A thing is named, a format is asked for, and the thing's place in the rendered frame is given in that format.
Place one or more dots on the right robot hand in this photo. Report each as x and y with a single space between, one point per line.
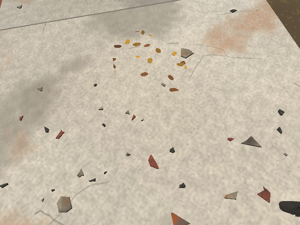
291 207

